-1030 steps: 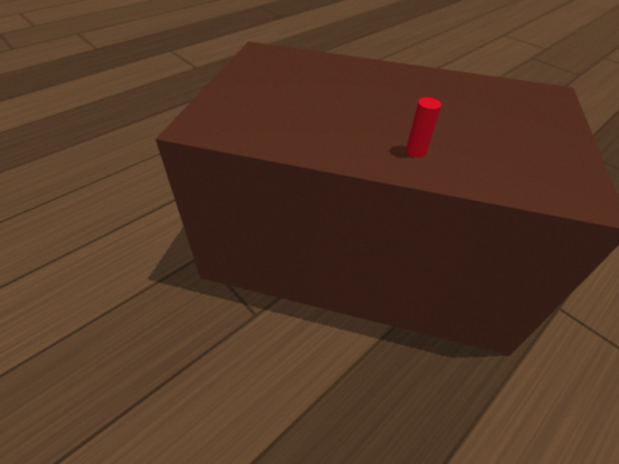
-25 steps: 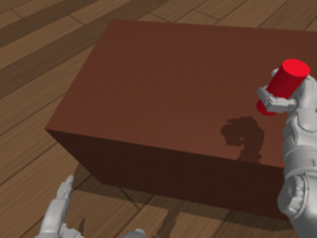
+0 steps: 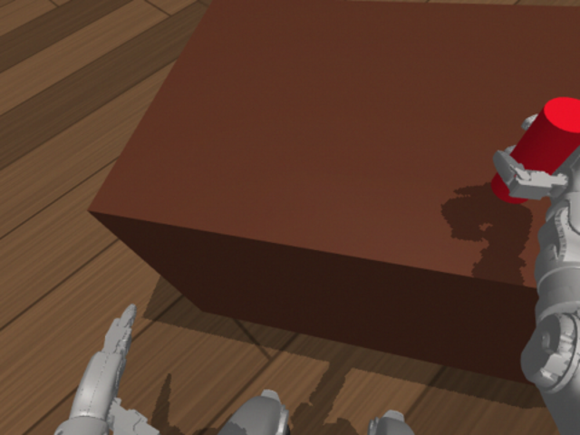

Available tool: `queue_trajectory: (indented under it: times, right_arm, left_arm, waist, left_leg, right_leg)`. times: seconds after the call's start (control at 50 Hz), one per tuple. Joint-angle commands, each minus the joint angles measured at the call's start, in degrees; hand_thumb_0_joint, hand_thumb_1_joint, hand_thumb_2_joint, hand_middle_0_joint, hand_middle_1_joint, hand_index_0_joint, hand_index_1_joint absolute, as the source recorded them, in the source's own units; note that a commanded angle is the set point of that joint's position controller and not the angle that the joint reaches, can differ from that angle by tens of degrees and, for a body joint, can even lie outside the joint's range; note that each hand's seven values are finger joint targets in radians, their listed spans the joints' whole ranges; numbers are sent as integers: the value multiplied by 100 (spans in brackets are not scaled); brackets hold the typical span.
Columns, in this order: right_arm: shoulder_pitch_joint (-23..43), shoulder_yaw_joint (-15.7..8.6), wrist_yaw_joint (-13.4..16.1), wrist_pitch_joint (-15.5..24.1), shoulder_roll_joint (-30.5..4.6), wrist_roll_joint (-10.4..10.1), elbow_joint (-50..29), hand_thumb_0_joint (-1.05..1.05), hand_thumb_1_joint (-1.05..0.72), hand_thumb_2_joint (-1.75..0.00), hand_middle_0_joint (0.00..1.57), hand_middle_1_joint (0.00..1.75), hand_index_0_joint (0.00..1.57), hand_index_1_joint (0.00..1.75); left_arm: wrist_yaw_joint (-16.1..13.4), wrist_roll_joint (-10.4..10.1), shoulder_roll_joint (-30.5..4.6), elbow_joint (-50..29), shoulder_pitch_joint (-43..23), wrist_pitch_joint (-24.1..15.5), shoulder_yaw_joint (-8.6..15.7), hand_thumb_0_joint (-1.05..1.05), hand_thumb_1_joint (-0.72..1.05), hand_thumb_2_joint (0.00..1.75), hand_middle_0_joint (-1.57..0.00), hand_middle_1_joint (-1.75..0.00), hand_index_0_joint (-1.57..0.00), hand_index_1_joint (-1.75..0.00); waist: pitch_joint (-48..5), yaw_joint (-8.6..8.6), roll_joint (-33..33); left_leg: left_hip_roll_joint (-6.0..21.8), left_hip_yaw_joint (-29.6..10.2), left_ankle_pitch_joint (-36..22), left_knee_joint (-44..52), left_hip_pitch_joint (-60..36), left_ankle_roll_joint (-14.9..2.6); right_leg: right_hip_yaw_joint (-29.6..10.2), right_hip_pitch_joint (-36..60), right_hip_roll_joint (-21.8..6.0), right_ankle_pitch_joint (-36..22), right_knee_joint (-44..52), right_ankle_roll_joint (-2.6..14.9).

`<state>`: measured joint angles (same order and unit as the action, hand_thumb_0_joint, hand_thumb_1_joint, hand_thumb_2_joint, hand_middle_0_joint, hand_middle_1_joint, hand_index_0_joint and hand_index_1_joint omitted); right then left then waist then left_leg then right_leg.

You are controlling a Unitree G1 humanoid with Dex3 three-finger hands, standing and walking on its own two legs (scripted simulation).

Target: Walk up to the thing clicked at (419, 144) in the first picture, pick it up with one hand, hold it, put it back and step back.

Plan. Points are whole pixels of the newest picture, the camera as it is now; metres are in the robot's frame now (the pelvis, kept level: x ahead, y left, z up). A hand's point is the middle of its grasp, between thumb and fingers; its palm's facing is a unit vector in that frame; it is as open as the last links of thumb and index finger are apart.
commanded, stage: lower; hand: right
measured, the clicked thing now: (536, 156) +0.51 -0.22 +0.07
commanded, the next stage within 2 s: loosen in 0.82 s
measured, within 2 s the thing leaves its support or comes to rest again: rests again in 0.66 s
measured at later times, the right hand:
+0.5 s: hand (520, 171) +0.51 -0.22 +0.03, palm faces +0.22 +0.97 +0.01, open 8.0 cm
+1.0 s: hand (515, 179) +0.51 -0.22 +0.01, palm faces +0.23 +0.97 +0.02, open 8.0 cm
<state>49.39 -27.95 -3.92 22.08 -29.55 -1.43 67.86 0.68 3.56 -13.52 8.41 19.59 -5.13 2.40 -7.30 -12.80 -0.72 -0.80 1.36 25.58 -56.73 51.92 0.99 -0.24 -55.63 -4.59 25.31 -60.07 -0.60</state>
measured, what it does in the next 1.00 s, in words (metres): stands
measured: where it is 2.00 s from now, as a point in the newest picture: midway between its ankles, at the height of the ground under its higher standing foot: outside the picture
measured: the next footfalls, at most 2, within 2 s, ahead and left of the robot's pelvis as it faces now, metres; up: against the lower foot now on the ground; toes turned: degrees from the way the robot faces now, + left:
none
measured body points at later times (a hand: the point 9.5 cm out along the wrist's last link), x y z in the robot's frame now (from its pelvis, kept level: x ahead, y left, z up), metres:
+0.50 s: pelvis +0.00 +0.00 -0.02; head +0.13 -0.04 +0.41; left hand +0.15 +0.27 -0.02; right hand +0.50 -0.27 +0.03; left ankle +0.01 +0.14 -0.67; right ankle +0.02 -0.12 -0.67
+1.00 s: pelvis -0.01 +0.00 -0.03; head +0.13 -0.05 +0.39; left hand +0.14 +0.26 -0.02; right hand +0.50 -0.27 +0.01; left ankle +0.01 +0.14 -0.67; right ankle +0.02 -0.12 -0.67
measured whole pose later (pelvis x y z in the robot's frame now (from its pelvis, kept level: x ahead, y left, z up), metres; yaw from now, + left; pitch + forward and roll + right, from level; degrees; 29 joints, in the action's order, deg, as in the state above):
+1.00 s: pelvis -0.01 +0.00 -0.03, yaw +1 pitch +25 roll +4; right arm 50.0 -30.9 -3.2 26.2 -32.4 0.7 70.2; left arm 2.2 4.9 -13.9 -2.0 21.1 -0.8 1.7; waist -8.6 -15.6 0.2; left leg -1.3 2.5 28.7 -66.3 62.3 1.0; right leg -2.0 -66.8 -5.0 28.6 -70.5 -0.6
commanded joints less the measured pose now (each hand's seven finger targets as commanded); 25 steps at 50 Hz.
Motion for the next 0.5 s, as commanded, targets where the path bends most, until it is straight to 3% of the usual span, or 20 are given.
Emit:
queue_trajectory:
  times: [0.0, 0.04, 0.06, 0.1, 0.16, 0.22, 0.24, 0.26, 0.28, 0.3, 0.32, 0.38, 0.4, 0.44, 0.46, 0.48]
  right_arm:
    - [2554, -15, 61, 497, -1332, -5, -1069, 0, -34, -135, 135, 147, 138, 147]
    - [2582, -139, 85, 512, -1575, 23, -1166, 0, -36, -135, 135, 146, 138, 146]
    - [2630, -108, 86, 523, -1489, 27, -1301, 0, -35, -135, 136, 147, 139, 147]
    - [2650, -64, 69, 546, -1382, 25, -1179, 0, -39, -137, 137, 149, 141, 149]
    - [2362, -117, 89, 556, -1407, 28, -985, 0, -37, -137, 137, 149, 141, 149]
    - [2535, -178, 77, 616, -1513, 42, -1167, 0, -38, -138, 138, 150, 141, 150]
    - [2326, -183, 75, 613, -1480, 32, -902, 0, -40, -138, 139, 150, 142, 150]
    - [2436, -152, 72, 632, -1463, 49, -1111, 0, -38, -138, 139, 150, 142, 150]
    - [2472, -107, 65, 634, -1415, 66, -1074, 0, -42, -138, 140, 150, 142, 150]
    - [2456, -168, 62, 648, -1453, 56, -1123, 0, -39, -138, 139, 151, 143, 151]
    - [2626, -173, 78, 675, -1553, 79, -1318, 0, -40, -139, 139, 151, 143, 151]
    - [2607, -136, 59, 675, -1470, 95, -1234, 0, -40, -138, 140, 151, 143, 151]
    - [2530, -237, 71, 672, -1699, 122, -1150, 0, -38, -139, 139, 151, 142, 151]
    - [2571, -216, 89, 677, -1644, 135, -1203, 0, -39, -137, 138, 149, 141, 149]
    - [2723, -143, 98, 693, -1506, 127, -1195, 0, -39, -136, 137, 149, 140, 149]
    - [2504, -169, 108, 682, -1458, 117, -1011, 0, -35, -136, 136, 148, 140, 148]
  left_arm:
    - [-87, 15, -918, -1120, 5, -242, 462, 0, -56, 7, -5, -5, -4, -5]
    - [-88, 13, -1004, -1126, 107, -187, 556, 0, -56, 7, -5, -5, -4, -5]
    - [-74, 30, -954, -1112, 82, -176, 471, 0, -56, 7, -5, -4, -4, -5]
    - [-54, 41, -953, -1191, 235, -144, 476, 0, -56, 7, -5, -5, -4, -5]
    - [-48, 12, -968, -1404, 89, -104, 483, 0, -56, 6, -5, -4, -4, -5]
    - [-46, 20, -996, -1474, 134, -92, 544, 0, -56, 7, -5, -5, -4, -5]
    - [-48, 29, -1028, -1310, 307, -67, 615, 0, -56, 7, -5, -5, -4, -5]
    - [-16, 45, -886, -1194, 376, -53, 472, 0, -56, 7, -5, -4, -4, -5]
    - [-12, 24, -896, -1463, 253, -66, 482, 0, -56, 6, -5, -5, -4, -5]
    - [-20, 42, -951, -1486, 214, -63, 532, 0, -56, 7, -5, -4, -4, -5]
    - [-10, 44, -902, -1713, 48, -71, 424, 0, -56, 6, -5, -5, -4, -5]
    - [-3, 53, -931, -1498, 356, -13, 540, 0, -55, 6, -5, -5, -4, -5]
    - [-12, 52, -1039, -1476, 413, 9, 638, 0, -56, 6, -5, -4, -4, -5]
    - [-12, 64, -1028, -1787, 45, -9, 546, 0, -56, 6, -5, -4, -4, -5]
    - [-15, 77, -1033, -1749, 123, 8, 626, 0, -55, 6, -5, -5, -4, -5]
    - [-8, 66, -1016, -1771, 120, 12, 562, 0, -56, 7, -5, -4, -4, -5]
  waist:
    - [-3023, -39, 1202]
    - [-3085, -25, 1325]
    - [-3171, 20, 1442]
    - [-3132, -92, 1278]
    - [-2783, -90, 1038]
    - [-2989, -109, 1240]
    - [-2710, -177, 1206]
    - [-2752, -110, 1323]
    - [-2845, -187, 1144]
    - [-2872, -177, 1222]
    - [-3128, -106, 1312]
    - [-3092, -210, 1343]
    - [-3005, -153, 1360]
    - [-3144, -103, 1389]
    - [-3126, -207, 1384]
    - [-3013, -159, 1338]
  left_leg:
    - [-214, 70, -1905, 471, -746, -162]
    - [-211, 65, -1994, 429, -745, -160]
    - [-206, 64, -2021, 360, -643, -166]
    - [-234, 106, -2094, 349, -653, -166]
    - [-225, 121, -1905, 314, -626, -160]
    - [-226, 109, -1863, 238, -457, -167]
    - [-232, 124, -1800, 230, -308, -171]
    - [-219, 81, -1894, 189, -345, -162]
    - [-226, 100, -1861, 188, -398, -164]
    - [-222, 106, -1810, 165, -323, -171]
    - [-214, 73, -1873, 148, -465, -167]
    - [-222, 72, -1951, 91, -400, -164]
    - [-216, 64, -1884, 96, -424, -161]
    - [-219, 86, -1771, 45, -362, -178]
    - [-231, 94, -1699, 55, -320, -189]
    - [-230, 108, -1649, 33, -316, -186]
  right_leg:
    - [-158, 2342, 179, -2008, 437, 91]
    - [-153, 2383, 177, -2139, 387, 87]
    - [-164, 2475, 156, -2289, 335, 84]
    - [-184, 2437, 153, -2383, 280, 75]
    - [-190, 1984, 158, -1959, 302, 104]
    - [-202, 2166, 128, -2021, 215, 107]
    - [-204, 2082, 125, -1998, 200, 97]
    - [-179, 1972, 142, -2048, 141, 119]
    - [-200, 1968, 139, -1948, 133, 124]
    - [-215, 1988, 132, -1944, 129, 112]
    - [-184, 2057, 146, -1967, 100, 113]
    - [-183, 1948, 172, -1989, 3, 119]
    - [-173, 1839, 185, -1866, 10, 119]
    - [-203, 1910, 159, -1845, 15, 105]
    - [-214, 1837, 163, -1725, 12, 99]
    - [-220, 1736, 154, -1666, 21, 101]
